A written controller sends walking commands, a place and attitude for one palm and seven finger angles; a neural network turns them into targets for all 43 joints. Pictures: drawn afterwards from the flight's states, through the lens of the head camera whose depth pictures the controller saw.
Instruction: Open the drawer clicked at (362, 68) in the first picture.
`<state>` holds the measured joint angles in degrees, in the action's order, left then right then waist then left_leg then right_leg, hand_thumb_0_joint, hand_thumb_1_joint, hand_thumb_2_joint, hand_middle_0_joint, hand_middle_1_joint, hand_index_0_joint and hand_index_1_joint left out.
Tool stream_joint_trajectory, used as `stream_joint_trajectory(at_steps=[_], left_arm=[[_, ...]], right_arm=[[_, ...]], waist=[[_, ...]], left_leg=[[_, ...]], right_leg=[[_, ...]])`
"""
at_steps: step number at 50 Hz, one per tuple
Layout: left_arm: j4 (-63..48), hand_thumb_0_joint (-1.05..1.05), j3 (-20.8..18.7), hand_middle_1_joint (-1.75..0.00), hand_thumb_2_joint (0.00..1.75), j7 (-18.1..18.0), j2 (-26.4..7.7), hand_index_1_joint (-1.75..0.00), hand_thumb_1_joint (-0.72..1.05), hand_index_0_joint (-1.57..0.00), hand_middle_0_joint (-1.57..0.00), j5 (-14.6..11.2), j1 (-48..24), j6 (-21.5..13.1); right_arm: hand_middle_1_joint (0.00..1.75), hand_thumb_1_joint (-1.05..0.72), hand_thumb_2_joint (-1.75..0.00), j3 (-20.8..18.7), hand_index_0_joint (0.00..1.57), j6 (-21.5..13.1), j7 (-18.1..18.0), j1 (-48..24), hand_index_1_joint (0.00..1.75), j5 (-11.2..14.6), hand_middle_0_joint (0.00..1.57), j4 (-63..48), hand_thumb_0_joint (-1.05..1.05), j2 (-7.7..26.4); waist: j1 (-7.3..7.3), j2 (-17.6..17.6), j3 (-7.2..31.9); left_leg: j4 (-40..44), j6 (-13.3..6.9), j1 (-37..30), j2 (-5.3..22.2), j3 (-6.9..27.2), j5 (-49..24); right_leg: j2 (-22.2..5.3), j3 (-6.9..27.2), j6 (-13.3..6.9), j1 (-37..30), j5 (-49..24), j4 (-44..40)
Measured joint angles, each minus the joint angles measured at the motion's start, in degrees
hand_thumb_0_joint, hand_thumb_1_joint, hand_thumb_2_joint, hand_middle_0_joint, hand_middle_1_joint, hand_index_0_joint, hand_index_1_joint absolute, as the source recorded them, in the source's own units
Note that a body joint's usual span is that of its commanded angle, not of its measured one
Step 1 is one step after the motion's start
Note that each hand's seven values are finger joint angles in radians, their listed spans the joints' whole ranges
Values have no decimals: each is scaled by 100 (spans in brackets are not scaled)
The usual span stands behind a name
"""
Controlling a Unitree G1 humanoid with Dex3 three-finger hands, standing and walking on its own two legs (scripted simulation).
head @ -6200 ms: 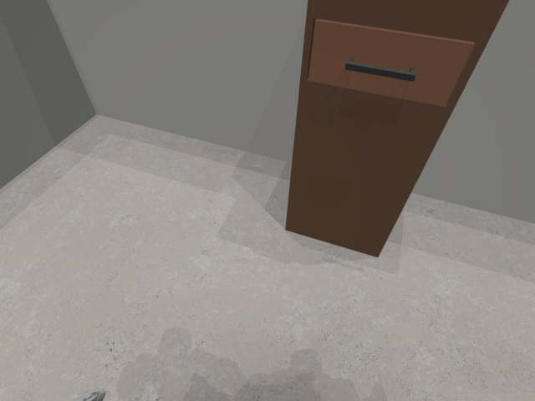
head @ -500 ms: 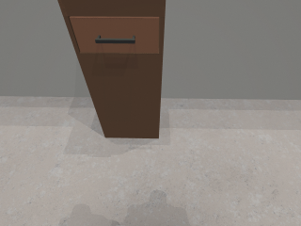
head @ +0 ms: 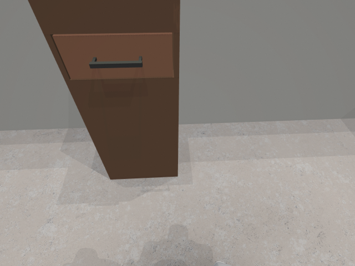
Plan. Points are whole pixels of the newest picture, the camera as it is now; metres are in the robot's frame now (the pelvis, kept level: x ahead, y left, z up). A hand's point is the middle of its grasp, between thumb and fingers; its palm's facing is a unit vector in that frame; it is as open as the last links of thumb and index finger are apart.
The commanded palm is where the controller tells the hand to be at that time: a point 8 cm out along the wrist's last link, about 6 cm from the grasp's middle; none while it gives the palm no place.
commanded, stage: take the last steps up to it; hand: left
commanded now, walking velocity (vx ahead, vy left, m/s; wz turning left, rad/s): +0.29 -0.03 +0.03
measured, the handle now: (117, 61) +0.73 +0.23 +0.08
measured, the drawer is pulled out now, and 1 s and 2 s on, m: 0.00 0.00 0.00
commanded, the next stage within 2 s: come to a stop and stand still in 0.36 s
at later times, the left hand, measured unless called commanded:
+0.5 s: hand out of the picture +0.11 +0.15 -0.20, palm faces +0.13 -0.98 -0.11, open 7.3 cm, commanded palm none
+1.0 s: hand (130, 227) +0.26 +0.14 -0.16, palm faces +0.04 -0.95 -0.29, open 7.4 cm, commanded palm none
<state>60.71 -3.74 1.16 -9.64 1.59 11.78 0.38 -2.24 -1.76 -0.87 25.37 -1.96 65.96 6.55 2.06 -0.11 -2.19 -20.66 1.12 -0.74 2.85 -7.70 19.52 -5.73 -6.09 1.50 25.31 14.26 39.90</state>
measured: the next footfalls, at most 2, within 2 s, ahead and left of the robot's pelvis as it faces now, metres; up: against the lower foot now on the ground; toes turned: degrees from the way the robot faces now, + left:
right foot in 0.06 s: +0.14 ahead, -0.13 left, +0.00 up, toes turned -8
left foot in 0.46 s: +0.27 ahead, +0.10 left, +0.00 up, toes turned +11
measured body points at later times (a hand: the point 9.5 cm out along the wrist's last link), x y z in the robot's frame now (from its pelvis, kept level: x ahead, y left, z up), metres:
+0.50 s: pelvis +0.17 +0.00 -0.01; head +0.17 +0.03 +0.44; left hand +0.10 +0.21 -0.19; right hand +0.28 -0.22 -0.14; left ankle +0.23 +0.09 -0.74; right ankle +0.10 -0.12 -0.73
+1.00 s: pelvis +0.19 -0.06 -0.01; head +0.21 -0.09 +0.44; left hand +0.25 +0.19 -0.14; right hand +0.24 -0.29 -0.18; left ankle +0.22 +0.09 -0.72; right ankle +0.20 -0.16 -0.74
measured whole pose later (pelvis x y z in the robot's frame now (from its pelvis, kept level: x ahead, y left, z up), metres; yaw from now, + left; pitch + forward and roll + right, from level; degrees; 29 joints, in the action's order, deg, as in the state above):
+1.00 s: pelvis +0.19 -0.06 -0.01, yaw +0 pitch -1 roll +1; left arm 57.1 -2.4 -1.8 -9.8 1.8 10.5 0.4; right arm -4.4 3.8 -0.7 10.2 -1.0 59.1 11.6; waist 0.1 -2.9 -4.0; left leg -42.1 1.2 21.1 3.2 -4.0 25.3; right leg -2.2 -3.8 -1.3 15.6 18.4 34.8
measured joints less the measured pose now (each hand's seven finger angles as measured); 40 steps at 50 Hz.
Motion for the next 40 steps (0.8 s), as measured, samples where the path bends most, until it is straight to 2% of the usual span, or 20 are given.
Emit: stream_joint_trajectory(at_steps=[2, 3, 5, 7, 8, 10, 13, 16, 19, 22, 23, 25, 27, 28, 33, 40], left_arm=[[-68, 1, -2, -30, 90, 14, -13, -30, 92, -19, -19, 9, -102, -103], [-105, 0, -1, -30, 90, 12, -30, -30, 92, -19, -19, 22, -151, -195], [-136, 0, 14, -30, 89, -30, 31, -30, 92, -19, -19, 4, -242, -359], [-144, 0, 45, -30, 89, -80, 105, -30, 92, -19, -19, -20, -190, -398], [-130, 0, 49, -30, 89, -122, 140, -30, 92, -19, -19, -25, -131, -396], [-87, -1, 5, -30, 89, -236, 131, -30, 94, -20, -20, -29, 9, -409], [58, -1, 52, -30, 89, -253, 98, -30, 95, -20, -20, 11, 253, -407], [209, -1, 110, -30, 89, -217, 109, -30, 94, -20, -20, 23, 473, -385], [338, 0, 142, -30, 89, -185, 135, -30, 93, -20, -20, 26, 661, -362], [440, 0, 146, -30, 89, -176, 157, -30, 92, -20, -20, 8, 867, -311], [465, 0, 147, -30, 89, -172, 157, -30, 92, -20, -20, -2, 940, -280], [517, 0, 151, -30, 89, -172, 134, -30, 92, -19, -20, -24, 958, -172], [540, 0, 174, -30, 89, -197, 133, -30, 92, -19, -20, -36, 897, -70], [537, 0, 180, -30, 89, -210, 133, -30, 92, -19, -19, -43, 843, -46], [340, 0, 188, -30, 89, -270, 131, -30, 92, -19, -19, -48, 544, 57], [-110, 0, 14, -30, 89, -301, -78, -30, 91, -19, -19, -21, 73, 263]], right_arm=[[29, -90, -90, -14, 20, 13, 4, 83, 30, 1, 20, 41, 1, 9], [29, -90, -90, -16, 20, 15, 15, 126, 30, 21, 20, 58, 1, 6], [29, -90, -90, -10, 20, 99, 40, 22, 30, 74, 20, 95, 1, 67], [29, -91, -90, -48, 20, 181, 64, -139, 30, 84, 20, 68, 1, 141], [29, -91, -90, -68, 20, 199, 74, -239, 30, 70, 20, 23, 1, 184], [29, -91, -90, -97, 19, 198, 79, -463, 30, 43, 20, -122, 1, 260], [29, -91, -90, -130, 19, 162, 91, -814, 30, 29, 20, -398, 1, 342], [29, -91, -90, -132, 19, 128, 130, -1153, 30, 39, 20, -622, 1, 379], [29, -91, -90, -107, 19, 84, 169, -1435, 30, 49, 20, -753, 0, 370], [29, -91, -90, -51, 19, 10, 184, -1599, 30, 50, 20, -821, 0, 336], [29, -91, -90, -32, 19, -40, 177, -1630, 30, 41, 20, -836, 0, 316], [29, -91, -90, 16, 19, -110, 132, -1693, 30, 14, 20, -853, 0, 217], [29, -91, -90, 85, 19, -94, 55, -1676, 30, 28, 20, -841, 0, 140], [29, -91, -90, 117, 19, -64, 17, -1660, 30, 38, 20, -803, 0, 101], [29, -95, -90, 56, 20, 55, -156, -1748, 30, 131, 20, -660, -2, 145], [30, -93, -90, -58, 20, 284, -135, -1757, 30, 72, 21, -656, -1, 221]], waist=[[43, -42, -17], [27, -40, -23], [-17, -159, -106], [-68, -200, -77], [-94, -205, -41], [-129, -204, 37], [-132, -166, 138], [-186, -126, 168], [-298, -74, 128], [-397, -13, 87], [-411, 33, 76], [-437, 208, -3], [-429, 240, -37], [-421, 243, -53], [-385, 232, -132], [-295, 133, -267]], left_leg=[[-407, 112, 51, 110, 17, 340], [-856, 93, 206, 166, 39, 576], [-2497, -84, 854, 244, 326, 998], [-3921, -210, 1564, 207, 505, 838], [-4315, -229, 1872, 221, 507, 622], [-4523, -202, 2362, 287, 468, 246], [-3933, -116, 2768, 368, 354, -17], [-3019, -58, 2863, 405, 258, -245], [-2235, -53, 2728, 376, 198, -391], [-1470, -82, 2314, 293, 104, -677], [-1303, -200, 2182, 245, 70, -872], [-1501, -395, 2127, 140, -65, -723], [-1417, -458, 1976, 86, -135, -575], [-1273, -454, 1872, 53, -151, -595], [-597, -477, 1489, -68, -247, -845], [-605, -321, 1513, 104, -214, -853]], right_leg=[[108, -101, -77, -352, -105, -541], [140, -128, -219, -466, -337, -713], [229, -246, -371, -442, -191, -374], [285, -336, -402, -638, 51, -436], [316, -366, -397, -770, 75, -583], [381, -419, -368, -1043, -14, -952], [434, -471, -376, -1405, -78, -1408], [471, -495, -332, -1683, -37, -1646], [486, -506, -247, -1902, 136, -1648], [460, -503, -121, -2050, 473, -1379], [407, -472, -76, -2016, 663, -1125], [274, -227, -143, -1657, 1161, -118], [291, 13, -163, -1192, 1461, 872], [279, 76, -143, -1021, 1440, 1103], [160, 290, 18, -542, 1052, 931], [304, 415, 60, -161, 1063, 1427]])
